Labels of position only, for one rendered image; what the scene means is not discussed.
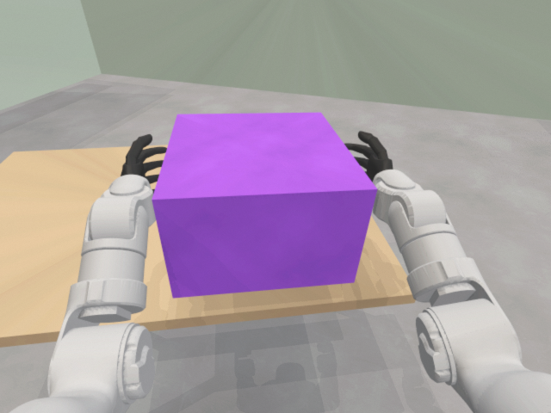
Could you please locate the robot right forearm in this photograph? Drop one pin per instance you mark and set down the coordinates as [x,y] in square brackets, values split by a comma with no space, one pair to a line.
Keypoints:
[439,270]

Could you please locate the robot right upper arm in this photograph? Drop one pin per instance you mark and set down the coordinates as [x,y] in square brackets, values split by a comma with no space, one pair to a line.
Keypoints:
[469,346]

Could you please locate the table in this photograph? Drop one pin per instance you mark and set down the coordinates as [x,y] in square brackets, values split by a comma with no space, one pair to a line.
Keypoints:
[45,199]

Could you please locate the carton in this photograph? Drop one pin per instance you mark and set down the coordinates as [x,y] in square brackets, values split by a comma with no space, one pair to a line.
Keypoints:
[254,202]

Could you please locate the robot left upper arm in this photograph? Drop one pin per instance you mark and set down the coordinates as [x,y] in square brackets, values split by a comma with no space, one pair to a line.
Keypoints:
[98,369]

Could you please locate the right robot hand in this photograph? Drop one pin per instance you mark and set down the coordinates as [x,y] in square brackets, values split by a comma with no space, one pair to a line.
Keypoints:
[377,155]

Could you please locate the robot left forearm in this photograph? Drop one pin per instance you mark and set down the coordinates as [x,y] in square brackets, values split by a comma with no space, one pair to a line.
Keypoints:
[110,284]

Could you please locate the left robot hand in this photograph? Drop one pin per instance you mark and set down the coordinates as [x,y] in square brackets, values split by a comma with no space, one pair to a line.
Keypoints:
[136,156]

